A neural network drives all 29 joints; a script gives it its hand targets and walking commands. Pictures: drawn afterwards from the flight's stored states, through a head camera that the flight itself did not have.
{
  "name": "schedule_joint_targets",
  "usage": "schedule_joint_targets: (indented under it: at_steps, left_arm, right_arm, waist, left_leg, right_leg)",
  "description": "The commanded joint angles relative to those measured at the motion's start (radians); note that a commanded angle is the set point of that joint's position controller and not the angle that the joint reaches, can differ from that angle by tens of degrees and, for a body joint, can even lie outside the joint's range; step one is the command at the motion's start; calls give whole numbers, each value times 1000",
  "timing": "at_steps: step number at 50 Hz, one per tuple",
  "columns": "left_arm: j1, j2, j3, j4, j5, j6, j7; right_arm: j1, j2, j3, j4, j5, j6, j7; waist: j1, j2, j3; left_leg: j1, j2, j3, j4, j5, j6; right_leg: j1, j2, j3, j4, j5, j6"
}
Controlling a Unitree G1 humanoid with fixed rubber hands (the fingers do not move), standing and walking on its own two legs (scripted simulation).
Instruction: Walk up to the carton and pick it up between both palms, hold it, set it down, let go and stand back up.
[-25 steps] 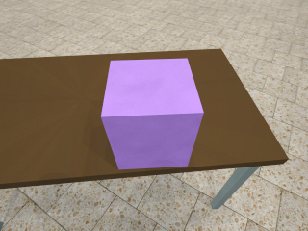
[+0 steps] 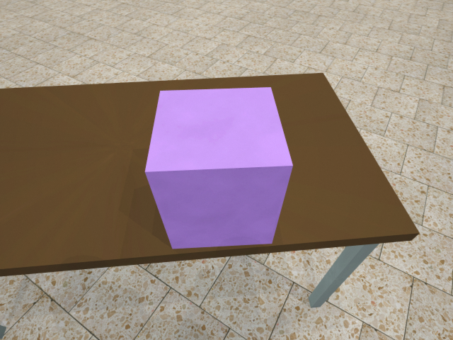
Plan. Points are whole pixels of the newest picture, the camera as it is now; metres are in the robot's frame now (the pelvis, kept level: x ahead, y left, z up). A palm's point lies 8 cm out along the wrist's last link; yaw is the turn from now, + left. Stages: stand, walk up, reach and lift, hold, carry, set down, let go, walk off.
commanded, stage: stand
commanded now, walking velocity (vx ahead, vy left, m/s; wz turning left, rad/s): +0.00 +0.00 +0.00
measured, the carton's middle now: (219, 171) +0.41 +0.04 +0.06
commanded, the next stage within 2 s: walk up in 0.12 s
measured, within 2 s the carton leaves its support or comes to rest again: neither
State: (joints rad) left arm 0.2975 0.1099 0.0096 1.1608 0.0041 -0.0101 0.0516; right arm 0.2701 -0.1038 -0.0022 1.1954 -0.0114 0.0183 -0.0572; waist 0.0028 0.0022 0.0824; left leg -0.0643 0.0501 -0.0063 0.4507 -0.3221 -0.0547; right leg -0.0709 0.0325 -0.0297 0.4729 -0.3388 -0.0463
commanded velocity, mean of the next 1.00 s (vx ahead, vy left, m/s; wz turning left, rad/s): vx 0.00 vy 0.00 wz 0.00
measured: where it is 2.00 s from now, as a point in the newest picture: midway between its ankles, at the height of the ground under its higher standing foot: outside the picture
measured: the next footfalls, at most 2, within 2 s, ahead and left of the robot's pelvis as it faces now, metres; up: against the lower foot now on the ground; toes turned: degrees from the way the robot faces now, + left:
none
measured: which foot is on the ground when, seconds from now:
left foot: down 0.00-1.00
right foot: down 0.00-1.00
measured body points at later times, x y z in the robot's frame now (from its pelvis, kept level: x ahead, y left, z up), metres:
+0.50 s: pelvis -0.03 +0.00 +0.00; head +0.01 -0.01 +0.44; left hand -0.02 +0.22 -0.16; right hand +0.00 -0.22 -0.17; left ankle -0.05 +0.15 -0.74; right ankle -0.05 -0.09 -0.74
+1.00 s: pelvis -0.06 +0.02 +0.00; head -0.05 +0.03 +0.45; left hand -0.01 +0.26 -0.14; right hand +0.04 -0.19 -0.14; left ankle -0.05 +0.15 -0.74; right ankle -0.05 -0.09 -0.74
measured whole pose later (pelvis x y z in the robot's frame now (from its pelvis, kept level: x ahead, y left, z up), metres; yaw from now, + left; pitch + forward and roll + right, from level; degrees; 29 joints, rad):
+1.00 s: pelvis -0.06 +0.02 +0.00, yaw +5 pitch -3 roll +0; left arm 0.27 0.18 0.01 0.84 0.00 0.00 0.01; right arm 0.22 -0.15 0.00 0.88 -0.01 0.01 0.00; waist 0.01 0.00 0.07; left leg -0.24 -0.01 -0.05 0.54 -0.25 -0.01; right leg -0.20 -0.04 -0.10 0.53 -0.28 0.00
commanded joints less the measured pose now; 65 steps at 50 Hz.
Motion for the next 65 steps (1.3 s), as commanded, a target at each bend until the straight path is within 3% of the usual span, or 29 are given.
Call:
schedule_joint_targets:
  at_steps: [1,2,4,5,6,8,10,11,12,13,15,16,18,21,25,27,30,32,37,39,42,47,50,52,57,60,65]
  left_arm:
    - [91,82,9,-3,2,-8,7]
    - [83,72,9,-11,2,-9,3]
    - [98,74,9,0,1,-11,0]
    - [109,74,8,2,0,-13,1]
    - [97,82,11,6,2,-15,1]
    - [113,52,4,13,2,-12,4]
    - [127,69,5,20,3,-10,0]
    - [115,53,2,10,0,-12,2]
    - [113,62,5,11,0,-14,2]
    - [136,59,2,15,0,-10,3]
    - [128,73,5,15,4,-8,5]
    - [86,127,19,-110,-12,-15,9]
    - [109,140,26,-129,-15,-17,14]
    - [86,161,41,-193,-10,-11,17]
    - [60,158,50,-252,-5,-3,15]
    - [38,159,54,-278,-5,2,9]
    - [39,170,54,-307,-6,4,2]
    - [19,171,52,-326,-5,7,-5]
    - [3,175,44,-360,-2,11,-18]
    - [5,176,37,-371,-3,10,-22]
    - [8,175,32,-377,-5,4,-28]
    - [18,186,26,-380,-3,-7,-35]
    - [11,189,22,-381,-1,-10,-37]
    - [9,175,20,-382,-1,-12,-39]
    - [34,173,21,-378,-3,-16,-40]
    - [38,168,19,-376,-3,-15,-38]
    - [28,183,19,-380,-4,-12,-41]
  right_arm:
    - [96,-63,-7,4,-2,-2,-6]
    - [98,-92,-13,9,-3,0,-5]
    - [95,-63,-8,10,0,-3,-6]
    - [85,-83,-12,4,-2,-4,-3]
    - [85,-71,-9,9,-3,-6,-1]
    - [91,-66,-9,15,-3,-2,-4]
    - [111,-67,-9,20,2,-4,-1]
    - [107,-72,-7,22,0,-4,-1]
    - [107,-45,-1,19,0,-5,1]
    - [88,-39,2,18,-4,-4,-1]
    - [92,-42,1,14,-3,-3,-4]
    - [24,-118,-8,-101,1,-4,-4]
    - [-8,-120,-11,-128,0,-1,-7]
    - [11,-110,-13,-173,4,6,-7]
    - [4,-137,-24,-222,0,8,-2]
    - [-8,-148,-22,-248,-4,7,2]
    - [-18,-160,-30,-284,-5,5,8]
    - [-30,-163,-30,-299,-2,4,14]
    - [-49,-175,-30,-342,-1,-2,27]
    - [-67,-183,-29,-359,-2,-6,33]
    - [-66,-185,-30,-378,-2,-14,42]
    - [-47,-168,-29,-387,-2,-23,50]
    - [-31,-165,-32,-391,3,-24,54]
    - [-17,-166,-31,-392,1,-28,55]
    - [-9,-153,-30,-404,1,-34,54]
    - [-5,-154,-32,-406,2,-36,56]
    - [-1,-155,-31,-410,2,-32,55]
  waist:
    - [-6,-6,71]
    - [-4,10,63]
    - [-6,-28,47]
    - [-1,-5,54]
    - [-8,-38,69]
    - [1,-1,75]
    - [-1,-17,2]
    - [-3,8,37]
    - [-7,-3,51]
    - [9,18,57]
    - [2,-12,62]
    - [9,-14,74]
    - [16,-70,37]
    - [-3,-68,-1]
    - [-4,-30,-41]
    - [-5,-25,-50]
    - [-3,7,-73]
    - [-2,11,-81]
    - [-3,28,-41]
    - [9,61,-29]
    - [12,23,-31]
    - [4,40,-35]
    - [-4,5,-27]
    - [-6,39,-30]
    - [3,3,-41]
    - [1,33,-33]
    - [-2,7,-19]
  left_leg:
    - [-65,45,-15,-66,302,47]
    - [-67,41,-14,-61,295,48]
    - [-51,43,-13,-58,286,48]
    - [-62,38,-12,-60,262,48]
    - [-80,40,-11,-56,283,45]
    - [-73,38,-12,-62,266,42]
    - [-64,39,-10,-61,262,40]
    - [-76,37,-8,-58,267,36]
    - [-86,39,-3,-52,272,34]
    - [-89,38,-4,-52,260,31]
    - [-95,39,-8,-49,241,35]
    - [-159,24,5,19,298,34]
    - [-178,8,16,69,227,32]
    - [-163,1,26,91,203,29]
    - [-134,3,-1,93,290,40]
    - [-116,16,-27,85,303,53]
    - [-119,18,-45,73,319,60]
    - [-136,24,-66,52,275,70]
    - [-189,30,-109,1,210,80]
    - [-224,31,-129,-29,160,90]
    - [-234,28,-135,-48,137,87]
    - [-201,11,-136,-45,132,82]
    - [-205,10,-141,-49,87,82]
    - [-226,4,-137,-58,94,79]
    - [-223,2,-140,-49,122,80]
    - [-248,-7,-145,-49,113,80]
    - [-250,-14,-149,-41,109,79]
  right_leg:
    - [-65,-112,78,-99,429,-23]
    - [-54,-112,79,-103,430,-22]
    - [-61,-109,76,-103,450,-24]
    - [-55,-111,82,-109,451,-22]
    - [-49,-119,80,-102,505,-25]
    - [-56,-114,87,-109,460,-23]
    - [-16,-116,81,-105,455,-26]
    - [-27,-116,84,-105,469,-24]
    - [-30,-117,83,-96,517,-20]
    - [-49,-120,96,-112,506,-18]
    - [-39,-119,89,-109,516,-18]
    - [-15,-144,98,-81,648,9]
    - [-6,-188,124,-76,750,16]
    - [-40,-208,114,-74,654,-36]
    - [-83,-178,81,-54,477,-42]
    - [-127,-166,67,-50,374,-36]
    - [-128,-158,58,-38,324,-33]
    - [-135,-148,48,-36,230,-28]
    - [-144,-135,37,-39,127,-7]
    - [-132,-131,35,-42,98,5]
    - [-120,-128,31,-61,78,11]
    - [-135,-149,41,-95,66,3]
    - [-148,-144,39,-110,44,9]
    - [-130,-147,33,-100,55,10]
    - [-119,-149,27,-102,72,10]
    - [-110,-154,24,-104,84,12]
    - [-135,-158,21,-119,38,9]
